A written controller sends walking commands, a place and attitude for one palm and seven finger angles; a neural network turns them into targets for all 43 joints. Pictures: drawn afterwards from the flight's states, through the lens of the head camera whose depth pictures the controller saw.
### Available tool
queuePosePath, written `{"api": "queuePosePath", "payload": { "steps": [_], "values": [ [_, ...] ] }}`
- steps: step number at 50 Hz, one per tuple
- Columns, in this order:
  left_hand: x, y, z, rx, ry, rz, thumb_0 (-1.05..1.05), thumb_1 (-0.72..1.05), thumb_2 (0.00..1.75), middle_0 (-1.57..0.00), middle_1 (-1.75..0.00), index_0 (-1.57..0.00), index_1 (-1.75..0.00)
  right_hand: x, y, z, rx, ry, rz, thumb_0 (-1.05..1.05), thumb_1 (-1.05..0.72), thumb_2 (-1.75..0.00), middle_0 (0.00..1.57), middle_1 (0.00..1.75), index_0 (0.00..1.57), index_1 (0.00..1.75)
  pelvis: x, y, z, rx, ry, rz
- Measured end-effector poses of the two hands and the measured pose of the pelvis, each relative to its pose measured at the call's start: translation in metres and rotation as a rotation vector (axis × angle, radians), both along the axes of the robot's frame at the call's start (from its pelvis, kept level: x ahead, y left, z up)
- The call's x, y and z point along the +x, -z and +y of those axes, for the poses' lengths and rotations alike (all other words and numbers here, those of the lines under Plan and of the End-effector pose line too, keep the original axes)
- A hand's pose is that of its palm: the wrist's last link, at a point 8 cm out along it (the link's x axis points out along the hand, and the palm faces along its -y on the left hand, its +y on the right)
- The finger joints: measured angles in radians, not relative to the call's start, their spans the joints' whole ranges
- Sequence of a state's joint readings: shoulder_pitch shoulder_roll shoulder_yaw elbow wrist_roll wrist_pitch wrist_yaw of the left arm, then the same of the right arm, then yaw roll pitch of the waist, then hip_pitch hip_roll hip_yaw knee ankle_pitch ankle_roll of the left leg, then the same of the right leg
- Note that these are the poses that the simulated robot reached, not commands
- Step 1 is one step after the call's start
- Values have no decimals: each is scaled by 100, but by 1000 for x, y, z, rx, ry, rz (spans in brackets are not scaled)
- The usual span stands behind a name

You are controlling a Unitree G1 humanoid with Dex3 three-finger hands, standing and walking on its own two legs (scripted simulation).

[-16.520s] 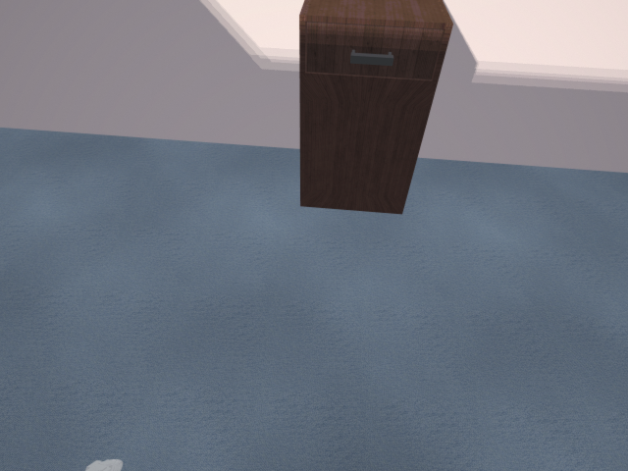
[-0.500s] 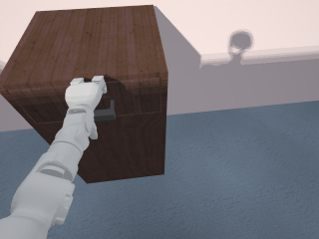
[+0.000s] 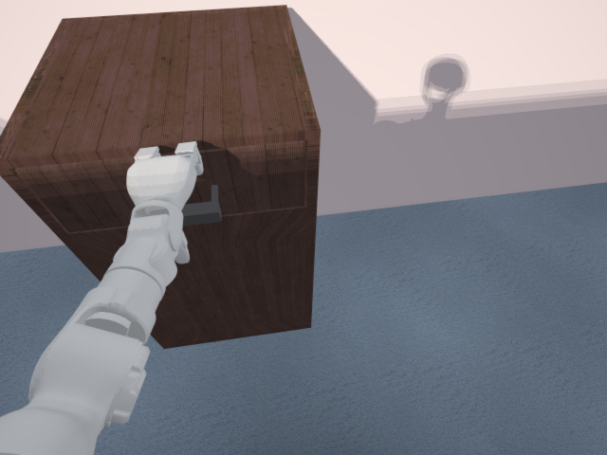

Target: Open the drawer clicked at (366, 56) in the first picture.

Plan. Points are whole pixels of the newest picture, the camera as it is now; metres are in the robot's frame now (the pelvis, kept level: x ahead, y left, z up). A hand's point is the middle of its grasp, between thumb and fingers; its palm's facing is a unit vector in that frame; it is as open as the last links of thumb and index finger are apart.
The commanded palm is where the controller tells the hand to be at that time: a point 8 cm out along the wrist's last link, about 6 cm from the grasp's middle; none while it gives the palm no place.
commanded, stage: re-aim the fingers above the handle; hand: left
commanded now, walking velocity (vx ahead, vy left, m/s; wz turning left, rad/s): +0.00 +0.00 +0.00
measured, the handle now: (177, 205) +0.51 +0.19 -0.01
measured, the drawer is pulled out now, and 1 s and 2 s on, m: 0.00 0.00 0.00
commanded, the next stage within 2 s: lower the fingers behind the handle in 0.92 s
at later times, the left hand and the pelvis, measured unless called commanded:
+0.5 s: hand (180, 203) +0.47 +0.16 +0.05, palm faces -0.02 -0.05 -1.00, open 13.9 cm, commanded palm +0.44 +0.17 +0.11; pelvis +0.01 -0.01 +0.00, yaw +1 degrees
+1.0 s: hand (179, 207) +0.45 +0.16 +0.06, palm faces +0.01 -0.05 -1.00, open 13.9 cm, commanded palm +0.43 +0.17 +0.12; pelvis +0.02 -0.02 +0.01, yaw +1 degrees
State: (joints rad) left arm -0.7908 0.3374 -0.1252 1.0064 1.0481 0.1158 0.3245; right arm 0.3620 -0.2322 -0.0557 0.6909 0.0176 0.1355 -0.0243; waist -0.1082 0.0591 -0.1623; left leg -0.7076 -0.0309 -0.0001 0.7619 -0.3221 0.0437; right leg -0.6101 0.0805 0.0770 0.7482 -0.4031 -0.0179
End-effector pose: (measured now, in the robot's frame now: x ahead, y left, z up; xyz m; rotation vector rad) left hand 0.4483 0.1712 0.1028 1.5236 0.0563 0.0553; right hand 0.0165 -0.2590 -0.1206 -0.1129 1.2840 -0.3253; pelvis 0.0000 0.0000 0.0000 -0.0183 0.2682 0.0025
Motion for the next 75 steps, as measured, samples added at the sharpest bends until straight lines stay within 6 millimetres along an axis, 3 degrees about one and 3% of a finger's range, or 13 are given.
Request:
{"api": "queuePosePath", "payload": {
  "steps": [19,36,49,58,64,75],
  "values": [
    [0,-4,-8,3,-16,15,0,-49,30,-32,-120,-32,-120,53,-3,-3,6,-57,-89,1,-91,-90,20,30,20,30,9,-3,-7,9,-10,-18],
    [-6,-2,2,-4,-12,8,0,-49,30,-32,-120,-31,-120,62,-3,-18,7,-55,-65,1,-91,-90,20,30,20,30,22,-5,-16,14,-14,-24],
    [-15,-9,-11,-4,5,-6,0,-49,30,-32,-120,-32,-120,78,-4,-14,25,-71,-119,1,-91,-90,20,30,20,30,17,-6,-18,20,-13,-44],
    [-19,-5,6,11,-33,34,0,-49,30,-32,-120,-31,-120,71,-6,-16,13,-75,-121,1,-91,-90,20,30,20,30,12,-6,-19,18,-18,-46],
    [-22,10,2,-2,27,47,0,-49,30,-32,-120,-31,-120,57,-4,-20,-14,-71,-91,1,-91,-90,20,30,20,30,8,-2,-17,12,-25,-29],
    [-4,28,1,14,-21,7,0,-49,30,-32,-120,-32,-120,24,8,-14,-8,-32,-11,1,-91,-90,20,30,20,30,4,8,-11,3,-14,30]
  ]
}}
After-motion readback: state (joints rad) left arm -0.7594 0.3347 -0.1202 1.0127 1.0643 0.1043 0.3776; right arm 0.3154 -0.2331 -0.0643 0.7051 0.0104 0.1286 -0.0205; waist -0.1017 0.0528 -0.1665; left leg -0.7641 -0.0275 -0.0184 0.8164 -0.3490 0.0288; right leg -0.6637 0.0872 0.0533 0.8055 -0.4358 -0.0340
